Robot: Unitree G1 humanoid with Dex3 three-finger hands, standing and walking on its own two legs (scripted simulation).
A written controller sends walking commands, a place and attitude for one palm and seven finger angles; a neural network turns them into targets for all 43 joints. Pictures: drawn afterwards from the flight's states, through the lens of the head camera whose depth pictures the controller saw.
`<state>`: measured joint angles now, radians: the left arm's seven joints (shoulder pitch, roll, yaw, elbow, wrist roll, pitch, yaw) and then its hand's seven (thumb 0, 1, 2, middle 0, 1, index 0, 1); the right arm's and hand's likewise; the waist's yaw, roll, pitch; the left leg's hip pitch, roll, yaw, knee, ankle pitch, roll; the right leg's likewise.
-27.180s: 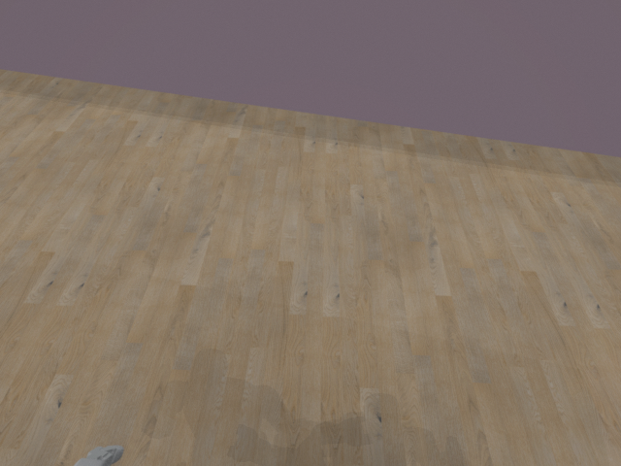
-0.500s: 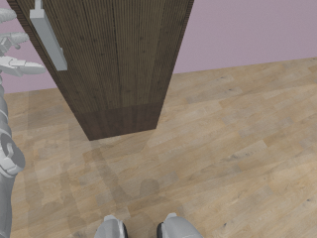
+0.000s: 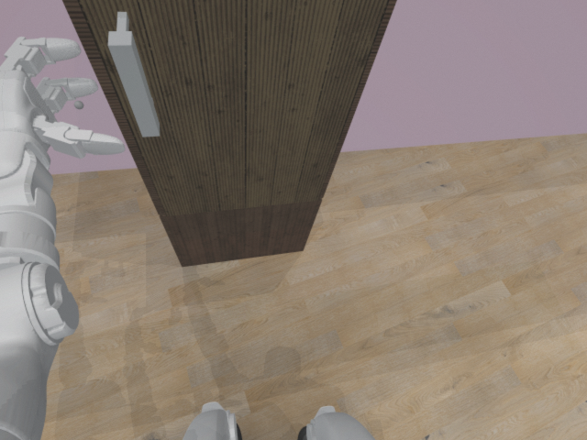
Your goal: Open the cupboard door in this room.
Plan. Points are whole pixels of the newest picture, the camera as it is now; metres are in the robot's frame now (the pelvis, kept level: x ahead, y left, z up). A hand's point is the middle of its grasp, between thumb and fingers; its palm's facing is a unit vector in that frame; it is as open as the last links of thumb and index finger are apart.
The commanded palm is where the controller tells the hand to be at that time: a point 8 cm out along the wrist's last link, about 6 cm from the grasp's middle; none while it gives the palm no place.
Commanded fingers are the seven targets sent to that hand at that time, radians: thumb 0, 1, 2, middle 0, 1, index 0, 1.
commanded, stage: move the hooked fingers beside the handle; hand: left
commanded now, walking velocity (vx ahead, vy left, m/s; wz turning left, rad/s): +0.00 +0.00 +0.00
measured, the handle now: (137, 79) +0.57 +0.17 +0.10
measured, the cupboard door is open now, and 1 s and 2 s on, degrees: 0 0 0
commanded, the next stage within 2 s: slide the fingers in behind the handle in 0.16 s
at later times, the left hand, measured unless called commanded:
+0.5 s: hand (96, 106) +0.52 +0.21 +0.11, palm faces +0.09 -1.00 +0.01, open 14.0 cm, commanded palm +0.50 +0.25 +0.10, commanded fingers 0.00 -0.50 0.30 -0.30 -1.20 -0.30 -1.20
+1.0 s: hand (125, 103) +0.52 +0.18 +0.10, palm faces +0.09 -1.00 +0.02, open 14.0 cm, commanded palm +0.49 +0.22 +0.10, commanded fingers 0.00 -0.50 0.30 -0.30 -1.20 -0.30 -1.20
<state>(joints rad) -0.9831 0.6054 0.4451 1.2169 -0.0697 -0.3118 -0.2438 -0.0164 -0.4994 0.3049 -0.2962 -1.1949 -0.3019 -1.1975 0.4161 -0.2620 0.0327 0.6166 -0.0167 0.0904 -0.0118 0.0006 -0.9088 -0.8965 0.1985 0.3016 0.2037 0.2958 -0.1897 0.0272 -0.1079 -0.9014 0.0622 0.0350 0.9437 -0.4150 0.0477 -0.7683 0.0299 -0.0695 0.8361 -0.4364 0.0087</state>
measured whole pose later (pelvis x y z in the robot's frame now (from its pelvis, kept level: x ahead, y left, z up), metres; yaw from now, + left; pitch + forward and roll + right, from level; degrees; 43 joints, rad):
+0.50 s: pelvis -0.02 -0.01 +0.00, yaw +1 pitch +21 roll -4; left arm -1.05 0.62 0.42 1.29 -0.07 -0.33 -0.22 -0.02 -0.50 0.30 -0.30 -1.20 -0.30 -1.20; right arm 0.44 -0.28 0.04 0.65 -0.01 0.06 -0.02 0.00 -0.91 -0.90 0.20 0.30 0.20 0.30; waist -0.21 0.03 -0.09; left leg -0.93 0.07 0.02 0.96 -0.39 0.03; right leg -0.80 0.03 -0.08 0.87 -0.43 -0.01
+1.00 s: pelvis -0.01 -0.01 +0.00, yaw +0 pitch +21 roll -4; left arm -1.01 0.51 0.40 1.23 -0.06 -0.33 -0.14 -0.02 -0.50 0.30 -0.30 -1.20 -0.30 -1.20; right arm 0.44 -0.26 0.02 0.65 -0.02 0.06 0.01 0.00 -0.91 -0.90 0.20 0.30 0.20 0.30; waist -0.20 0.04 -0.11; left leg -0.90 0.07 0.03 0.94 -0.41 0.03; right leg -0.78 0.03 -0.07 0.86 -0.44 -0.01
